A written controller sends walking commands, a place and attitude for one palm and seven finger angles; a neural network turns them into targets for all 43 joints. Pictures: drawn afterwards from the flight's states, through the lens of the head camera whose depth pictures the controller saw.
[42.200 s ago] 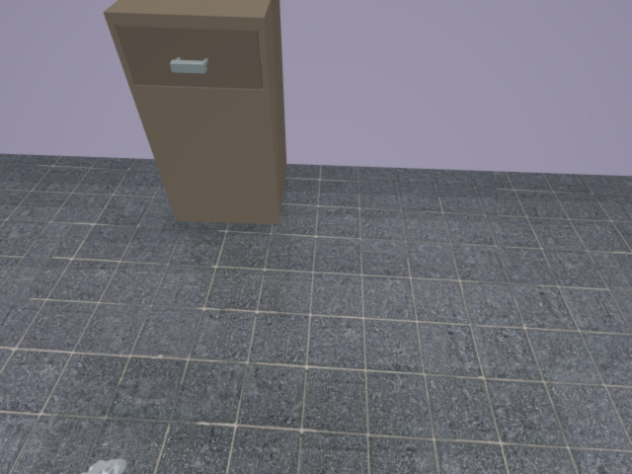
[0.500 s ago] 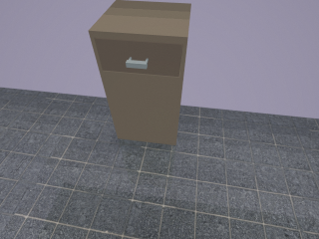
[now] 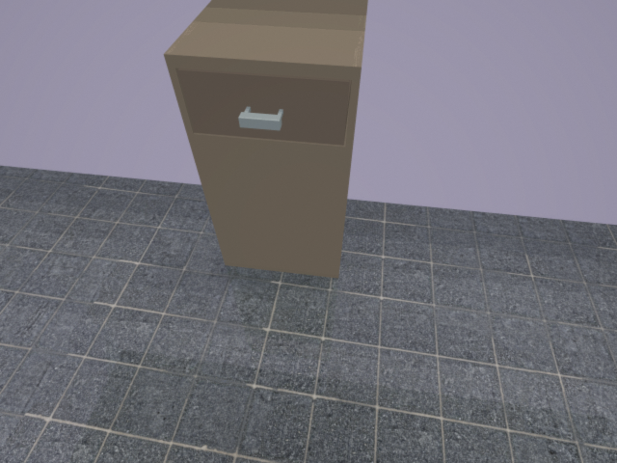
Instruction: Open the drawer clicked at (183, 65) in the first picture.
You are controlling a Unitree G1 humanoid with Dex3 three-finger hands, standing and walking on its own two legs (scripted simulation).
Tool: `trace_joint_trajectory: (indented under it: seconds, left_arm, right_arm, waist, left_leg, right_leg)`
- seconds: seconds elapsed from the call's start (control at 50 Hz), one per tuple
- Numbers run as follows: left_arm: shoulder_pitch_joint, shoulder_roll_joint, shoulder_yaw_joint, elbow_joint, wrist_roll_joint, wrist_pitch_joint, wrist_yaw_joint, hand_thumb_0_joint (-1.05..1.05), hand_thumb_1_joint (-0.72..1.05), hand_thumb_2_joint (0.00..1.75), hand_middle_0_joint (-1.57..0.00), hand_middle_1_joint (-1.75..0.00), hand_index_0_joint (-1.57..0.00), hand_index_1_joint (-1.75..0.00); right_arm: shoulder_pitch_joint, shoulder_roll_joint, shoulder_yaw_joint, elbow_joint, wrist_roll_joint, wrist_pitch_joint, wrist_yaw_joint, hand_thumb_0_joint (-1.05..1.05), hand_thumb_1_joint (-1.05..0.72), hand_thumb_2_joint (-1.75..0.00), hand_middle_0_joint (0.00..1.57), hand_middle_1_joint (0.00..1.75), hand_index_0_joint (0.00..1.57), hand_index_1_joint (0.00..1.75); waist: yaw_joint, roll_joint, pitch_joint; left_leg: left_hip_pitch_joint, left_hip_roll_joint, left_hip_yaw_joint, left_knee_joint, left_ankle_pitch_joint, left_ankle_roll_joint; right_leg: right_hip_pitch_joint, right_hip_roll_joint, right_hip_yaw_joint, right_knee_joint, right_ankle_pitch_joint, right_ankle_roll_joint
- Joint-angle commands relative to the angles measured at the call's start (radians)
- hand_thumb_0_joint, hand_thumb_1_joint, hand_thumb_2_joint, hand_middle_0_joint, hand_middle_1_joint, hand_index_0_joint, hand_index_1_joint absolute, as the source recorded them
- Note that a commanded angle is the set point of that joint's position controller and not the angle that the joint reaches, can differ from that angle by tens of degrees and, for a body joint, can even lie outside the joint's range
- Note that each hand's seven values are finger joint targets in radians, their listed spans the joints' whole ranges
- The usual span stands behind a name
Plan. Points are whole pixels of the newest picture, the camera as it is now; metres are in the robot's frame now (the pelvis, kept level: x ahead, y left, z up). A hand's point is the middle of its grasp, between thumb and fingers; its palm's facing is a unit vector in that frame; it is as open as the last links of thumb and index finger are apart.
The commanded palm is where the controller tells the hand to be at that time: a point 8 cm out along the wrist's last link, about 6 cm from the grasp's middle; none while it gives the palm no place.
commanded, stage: look to check the result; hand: left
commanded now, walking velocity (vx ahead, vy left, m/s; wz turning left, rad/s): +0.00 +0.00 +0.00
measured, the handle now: (262, 116) +0.89 +0.16 -0.05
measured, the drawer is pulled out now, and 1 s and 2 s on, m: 0.00 0.00 0.00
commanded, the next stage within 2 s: turn to face it in 0.32 s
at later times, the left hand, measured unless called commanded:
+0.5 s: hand out of the picture +0.06 +0.20 -0.17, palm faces +0.00 -0.96 -0.27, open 7.4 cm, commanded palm none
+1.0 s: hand out of the picture +0.07 +0.18 -0.19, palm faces -0.02 -0.99 -0.15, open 7.4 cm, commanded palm none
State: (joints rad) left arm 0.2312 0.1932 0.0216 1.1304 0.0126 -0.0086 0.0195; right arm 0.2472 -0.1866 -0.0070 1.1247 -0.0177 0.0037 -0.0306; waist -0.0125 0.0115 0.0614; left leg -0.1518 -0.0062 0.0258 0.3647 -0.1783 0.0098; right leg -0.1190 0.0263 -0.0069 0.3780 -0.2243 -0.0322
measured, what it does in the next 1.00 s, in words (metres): lifts its right foot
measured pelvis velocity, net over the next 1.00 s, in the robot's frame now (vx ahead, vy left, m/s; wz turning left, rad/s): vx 0.09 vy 0.01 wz -0.06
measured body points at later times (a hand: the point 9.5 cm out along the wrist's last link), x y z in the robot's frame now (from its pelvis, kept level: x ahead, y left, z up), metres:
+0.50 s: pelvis +0.02 -0.01 +0.00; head +0.03 -0.02 +0.45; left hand +0.06 +0.25 -0.15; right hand +0.05 -0.27 -0.15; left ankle +0.01 +0.11 -0.75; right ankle -0.01 -0.10 -0.75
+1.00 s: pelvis +0.09 +0.01 -0.01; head +0.12 +0.02 +0.44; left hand +0.07 +0.24 -0.18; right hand +0.03 -0.21 -0.16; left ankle +0.02 +0.11 -0.75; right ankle +0.00 -0.09 -0.69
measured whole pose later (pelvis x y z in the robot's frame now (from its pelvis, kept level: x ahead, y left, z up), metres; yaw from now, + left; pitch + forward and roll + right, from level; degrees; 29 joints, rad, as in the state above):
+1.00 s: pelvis +0.09 +0.01 -0.01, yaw -3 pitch +0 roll +0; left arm 0.32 0.15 0.06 1.16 0.02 0.00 0.00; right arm 0.38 -0.13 -0.02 1.13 -0.04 -0.06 -0.04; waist -0.02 -0.02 0.05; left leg -0.09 0.02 0.11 0.48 -0.39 0.03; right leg -0.29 0.02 -0.01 0.95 -0.45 -0.05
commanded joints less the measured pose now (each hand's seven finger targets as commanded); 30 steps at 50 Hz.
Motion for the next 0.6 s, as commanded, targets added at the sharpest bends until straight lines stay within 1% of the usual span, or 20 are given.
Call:
trace_joint_trajectory:
  seconds: [0.0, 0.02, 0.04, 0.08, 0.12, 0.16, 0.18, 0.26, 0.3, 0.34, 0.4, 0.44, 0.46, 0.48, 0.54, 0.56, 0.58]
  left_arm:
    - [0.030, 0.136, 0.020, -0.035, -0.004, -0.015, 0.012, 0.00, 0.90, 0.90, -0.20, -0.30, -0.20, -0.30]
    - [0.024, 0.140, 0.020, -0.035, -0.004, -0.014, 0.011, 0.00, 0.90, 0.90, -0.20, -0.30, -0.20, -0.30]
    - [0.024, 0.143, 0.020, -0.036, -0.005, -0.015, 0.011, 0.00, 0.90, 0.90, -0.20, -0.30, -0.20, -0.30]
    - [0.024, 0.151, 0.023, -0.039, -0.003, -0.019, 0.012, 0.00, 0.90, 0.90, -0.20, -0.30, -0.20, -0.30]
    - [0.010, 0.154, 0.020, -0.039, -0.005, -0.019, 0.012, 0.00, 0.90, 0.90, -0.20, -0.30, -0.20, -0.30]
    - [0.007, 0.159, 0.021, -0.039, -0.005, -0.019, 0.011, 0.00, 0.90, 0.90, -0.20, -0.30, -0.20, -0.30]
    - [0.009, 0.165, 0.024, -0.041, -0.004, -0.021, 0.011, 0.00, 0.90, 0.90, -0.20, -0.30, -0.20, -0.30]
    - [-0.003, 0.173, 0.023, -0.042, -0.006, -0.022, 0.010, 0.00, 0.90, 0.90, -0.20, -0.30, -0.20, -0.30]
    - [-0.010, 0.180, 0.024, -0.043, -0.005, -0.024, 0.011, 0.00, 0.90, 0.90, -0.20, -0.30, -0.20, -0.30]
    - [-0.012, 0.184, 0.024, -0.045, -0.006, -0.024, 0.011, 0.00, 0.90, 0.90, -0.20, -0.30, -0.20, -0.30]
    - [-0.015, 0.192, 0.026, -0.045, -0.006, -0.026, 0.011, 0.00, 0.90, 0.90, -0.20, -0.30, -0.20, -0.30]
    - [-0.022, 0.193, 0.027, -0.047, -0.007, -0.026, 0.010, 0.00, 0.90, 0.90, -0.20, -0.30, -0.20, -0.30]
    - [-0.029, 0.200, 0.029, -0.050, -0.006, -0.024, 0.010, 0.00, 0.90, 0.90, -0.20, -0.30, -0.20, -0.30]
    - [-0.026, 0.206, 0.032, -0.055, -0.005, -0.024, 0.009, 0.00, 0.90, 0.90, -0.20, -0.30, -0.20, -0.30]
    - [-0.013, 0.169, 0.028, -0.053, -0.007, -0.012, 0.010, 0.00, 0.90, 0.90, -0.20, -0.30, -0.20, -0.30]
    - [-0.015, 0.172, 0.027, -0.054, -0.007, -0.011, 0.009, 0.00, 0.90, 0.90, -0.20, -0.30, -0.20, -0.30]
    - [-0.009, 0.178, 0.029, -0.052, -0.006, -0.015, 0.008, 0.00, 0.90, 0.90, -0.20, -0.30, -0.20, -0.30]
  right_arm:
    - [0.036, -0.134, -0.022, -0.038, 0.001, -0.018, -0.008, 0.00, -0.90, -0.90, 0.20, 0.30, 0.20, 0.30]
    - [0.032, -0.137, -0.022, -0.036, 0.001, -0.018, -0.007, 0.00, -0.90, -0.90, 0.20, 0.30, 0.20, 0.30]
    - [0.026, -0.140, -0.022, -0.038, 0.001, -0.019, -0.007, 0.00, -0.90, -0.90, 0.20, 0.30, 0.20, 0.30]
    - [0.011, -0.150, -0.026, -0.044, 0.003, -0.019, -0.007, 0.00, -0.90, -0.90, 0.20, 0.30, 0.20, 0.30]
    - [0.009, -0.151, -0.023, -0.041, 0.001, -0.018, -0.006, 0.00, -0.90, -0.90, 0.20, 0.30, 0.20, 0.30]
    - [-0.002, -0.159, -0.023, -0.042, 0.000, -0.018, -0.006, 0.00, -0.90, -0.90, 0.20, 0.30, 0.20, 0.30]
    - [-0.009, -0.163, -0.026, -0.045, 0.002, -0.018, -0.005, 0.00, -0.90, -0.90, 0.20, 0.30, 0.20, 0.30]
    - [-0.020, -0.169, -0.024, -0.046, 0.001, -0.020, -0.005, 0.00, -0.90, -0.90, 0.20, 0.30, 0.20, 0.30]
    - [-0.024, -0.175, -0.026, -0.048, 0.002, -0.019, -0.005, 0.00, -0.90, -0.90, 0.20, 0.30, 0.20, 0.30]
    - [-0.030, -0.179, -0.025, -0.045, 0.002, -0.019, -0.004, 0.00, -0.90, -0.90, 0.20, 0.30, 0.20, 0.30]
    - [-0.035, -0.182, -0.026, -0.049, 0.001, -0.018, -0.004, 0.00, -0.90, -0.90, 0.20, 0.30, 0.20, 0.30]
    - [-0.041, -0.189, -0.026, -0.048, 0.000, -0.018, -0.005, 0.00, -0.90, -0.90, 0.20, 0.30, 0.20, 0.30]
    - [-0.041, -0.194, -0.028, -0.049, 0.000, -0.018, -0.005, 0.00, -0.90, -0.90, 0.20, 0.30, 0.20, 0.30]
    - [-0.041, -0.199, -0.031, -0.051, 0.001, -0.017, -0.006, 0.00, -0.90, -0.90, 0.20, 0.30, 0.20, 0.30]
    - [-0.017, -0.152, -0.023, -0.048, 0.000, -0.010, -0.008, 0.00, -0.90, -0.90, 0.20, 0.30, 0.20, 0.30]
    - [-0.016, -0.157, -0.022, -0.049, 0.001, -0.009, -0.008, 0.00, -0.90, -0.90, 0.20, 0.30, 0.20, 0.30]
    - [-0.016, -0.164, -0.025, -0.050, 0.000, -0.011, -0.006, 0.00, -0.90, -0.90, 0.20, 0.30, 0.20, 0.30]
  waist:
    - [-0.001, -0.007, 0.002]
    - [0.000, -0.005, 0.006]
    - [0.001, -0.019, 0.003]
    - [0.002, -0.031, -0.014]
    - [-0.001, -0.013, -0.003]
    - [0.000, 0.004, -0.013]
    - [0.001, -0.008, -0.022]
    - [0.001, -0.008, -0.028]
    - [-0.001, -0.029, -0.031]
    - [0.000, -0.009, -0.032]
    - [0.001, -0.023, -0.036]
    - [0.000, -0.005, -0.038]
    - [0.000, -0.011, -0.031]
    - [0.001, -0.009, -0.041]
    - [-0.002, -0.015, -0.039]
    - [-0.003, -0.012, -0.041]
    - [0.000, -0.016, -0.058]
  left_leg:
    - [0.022, 0.109, -0.109, -0.059, 0.083, 0.023]
    - [0.018, 0.110, -0.109, -0.063, 0.079, 0.022]
    - [0.021, 0.109, -0.111, -0.062, 0.091, 0.022]
    - [0.041, 0.110, -0.105, -0.051, 0.115, 0.022]
    - [0.032, 0.109, -0.106, -0.057, 0.109, 0.020]
    - [0.040, 0.109, -0.105, -0.060, 0.108, 0.018]
    - [0.050, 0.110, -0.106, -0.054, 0.121, 0.019]
    - [0.054, 0.113, -0.102, -0.056, 0.144, 0.017]
    - [0.059, 0.114, -0.102, -0.053, 0.154, 0.018]
    - [0.059, 0.114, -0.098, -0.057, 0.154, 0.015]
    - [0.065, 0.115, -0.097, -0.050, 0.164, 0.014]
    - [0.069, 0.116, -0.093, -0.051, 0.163, 0.012]
    - [0.069, 0.119, -0.088, -0.050, 0.162, 0.011]
    - [0.077, 0.120, -0.086, -0.039, 0.167, 0.012]
    - [0.066, 0.124, -0.061, -0.020, 0.151, 0.003]
    - [0.063, 0.122, -0.063, -0.021, 0.143, 0.002]
    - [0.073, 0.119, -0.056, -0.015, 0.116, 0.001]
  right_leg:
    - [-0.059, -0.118, 0.108, -0.089, 0.077, -0.021]
    - [-0.056, -0.118, 0.105, -0.090, 0.075, -0.019]
    - [-0.054, -0.119, 0.108, -0.091, 0.086, -0.019]
    - [-0.054, -0.121, 0.112, -0.091, 0.119, -0.020]
    - [-0.046, -0.124, 0.109, -0.094, 0.122, -0.020]
    - [-0.042, -0.124, 0.113, -0.095, 0.122, -0.020]
    - [-0.045, -0.123, 0.115, -0.094, 0.132, -0.021]
    - [-0.026, -0.128, 0.112, -0.093, 0.178, -0.020]
    - [-0.022, -0.130, 0.110, -0.094, 0.196, -0.021]
    - [-0.015, -0.132, 0.114, -0.097, 0.204, -0.021]
    - [-0.009, -0.136, 0.112, -0.098, 0.234, -0.022]
    - [-0.008, -0.132, 0.121, -0.096, 0.241, -0.024]
    - [-0.013, -0.131, 0.120, -0.095, 0.245, -0.024]
    - [-0.018, -0.131, 0.126, -0.091, 0.254, -0.026]
    - [-0.022, -0.132, 0.138, -0.073, 0.282, -0.022]
    - [-0.018, -0.131, 0.140, -0.072, 0.279, -0.023]
    - [-0.013, -0.128, 0.144, -0.078, 0.242, -0.024]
